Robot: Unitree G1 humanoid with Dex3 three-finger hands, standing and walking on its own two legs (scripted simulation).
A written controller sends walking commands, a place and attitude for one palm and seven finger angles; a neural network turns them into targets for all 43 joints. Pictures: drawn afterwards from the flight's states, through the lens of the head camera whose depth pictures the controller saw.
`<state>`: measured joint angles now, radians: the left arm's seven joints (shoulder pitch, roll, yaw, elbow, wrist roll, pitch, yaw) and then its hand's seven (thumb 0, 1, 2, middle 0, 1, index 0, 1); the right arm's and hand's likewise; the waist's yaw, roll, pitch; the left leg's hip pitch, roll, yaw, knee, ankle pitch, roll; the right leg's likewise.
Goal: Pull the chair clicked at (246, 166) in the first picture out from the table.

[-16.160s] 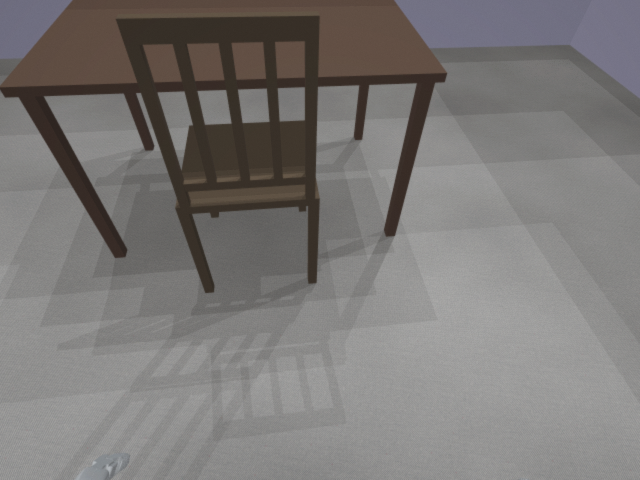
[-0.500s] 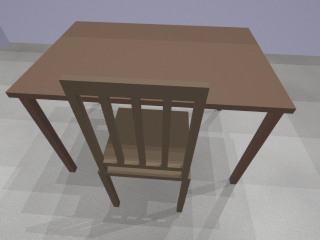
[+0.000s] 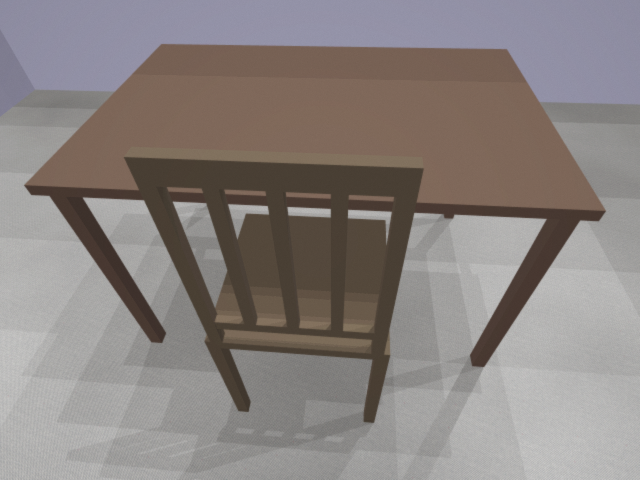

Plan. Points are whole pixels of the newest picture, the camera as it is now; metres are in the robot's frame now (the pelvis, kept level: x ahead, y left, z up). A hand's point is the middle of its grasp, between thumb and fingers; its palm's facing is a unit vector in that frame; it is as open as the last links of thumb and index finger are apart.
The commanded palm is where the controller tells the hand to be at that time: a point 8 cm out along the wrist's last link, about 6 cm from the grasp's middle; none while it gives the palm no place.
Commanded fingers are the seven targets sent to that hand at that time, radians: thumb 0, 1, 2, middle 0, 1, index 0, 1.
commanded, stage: raise the hand toward the chair's back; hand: left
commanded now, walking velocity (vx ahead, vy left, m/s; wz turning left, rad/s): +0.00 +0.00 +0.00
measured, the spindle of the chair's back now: (286, 268) +0.47 +0.09 -0.05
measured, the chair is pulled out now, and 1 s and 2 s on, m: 0.00 0.00 0.00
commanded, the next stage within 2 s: aim the fingers beside a spindle in 1.98 s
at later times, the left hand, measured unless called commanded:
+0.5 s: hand out of the picture +0.14 +0.19 -0.04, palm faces +0.11 -0.99 -0.09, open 11.0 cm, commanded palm +0.13 +0.23 -0.05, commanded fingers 0.00 0.15 0.58 -0.13 -0.18 -0.13 -0.18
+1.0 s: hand (187, 447) +0.18 +0.19 -0.06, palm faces -0.10 -0.99 -0.05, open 15.2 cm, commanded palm +0.16 +0.25 -0.04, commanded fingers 0.00 -0.43 0.33 -0.07 -0.09 -0.07 -0.09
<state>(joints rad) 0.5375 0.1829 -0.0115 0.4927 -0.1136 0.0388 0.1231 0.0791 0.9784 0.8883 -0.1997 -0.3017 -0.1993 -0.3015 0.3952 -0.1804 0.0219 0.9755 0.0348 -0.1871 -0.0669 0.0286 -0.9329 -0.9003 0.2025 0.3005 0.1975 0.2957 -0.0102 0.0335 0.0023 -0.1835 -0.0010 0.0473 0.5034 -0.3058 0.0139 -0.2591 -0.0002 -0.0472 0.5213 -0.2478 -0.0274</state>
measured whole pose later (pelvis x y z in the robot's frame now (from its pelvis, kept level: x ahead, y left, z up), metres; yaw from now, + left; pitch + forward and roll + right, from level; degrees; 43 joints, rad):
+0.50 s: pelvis -0.03 +0.00 -0.10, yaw +3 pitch +15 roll -2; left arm 0.51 0.21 0.09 -0.07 -0.22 -0.58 -0.21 0.01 0.38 0.67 -0.14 -0.22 -0.14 -0.22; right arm 0.09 -0.23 0.00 0.48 0.00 -0.25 0.01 0.01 -0.91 -0.90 0.20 0.30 0.19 0.30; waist 0.06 0.02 -0.12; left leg -0.94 0.00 -0.04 1.26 -0.58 0.01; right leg -0.95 -0.03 -0.13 1.20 -0.50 -0.04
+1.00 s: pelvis -0.03 +0.01 -0.09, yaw +2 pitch +17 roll -2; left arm 0.39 0.25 0.11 0.00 -0.23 -0.42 -0.30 0.00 -0.21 0.43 -0.08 -0.13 -0.08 -0.13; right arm 0.23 -0.28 -0.02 0.54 0.04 -0.24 -0.05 0.01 -0.91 -0.90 0.20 0.30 0.20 0.30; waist -0.03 0.02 -0.13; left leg -0.94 0.00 -0.01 1.21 -0.56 0.03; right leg -0.96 -0.03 -0.10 1.14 -0.47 -0.02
